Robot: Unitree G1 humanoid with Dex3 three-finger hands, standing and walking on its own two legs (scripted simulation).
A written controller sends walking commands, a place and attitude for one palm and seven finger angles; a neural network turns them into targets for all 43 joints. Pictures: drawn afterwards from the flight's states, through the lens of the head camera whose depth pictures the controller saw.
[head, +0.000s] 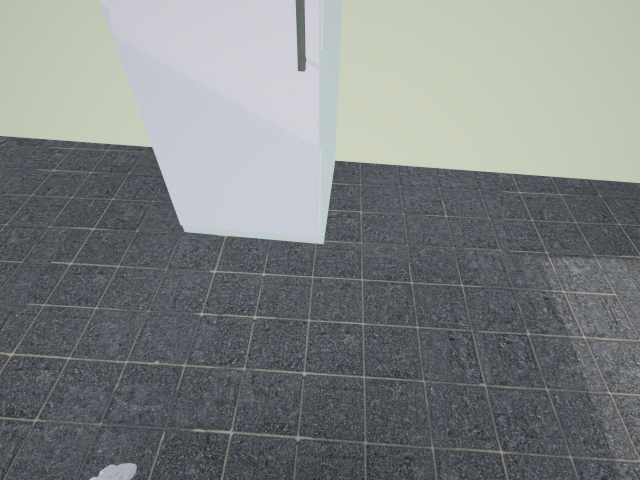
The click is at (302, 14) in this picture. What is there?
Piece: fridge door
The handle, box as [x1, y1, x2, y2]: [296, 0, 305, 71]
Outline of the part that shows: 296,0 298,70 304,71 304,0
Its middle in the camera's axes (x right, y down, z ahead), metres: -0.05 -0.61 +0.89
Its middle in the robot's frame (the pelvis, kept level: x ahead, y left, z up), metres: +1.10 +0.12 +0.24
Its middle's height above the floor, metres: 1.01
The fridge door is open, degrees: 0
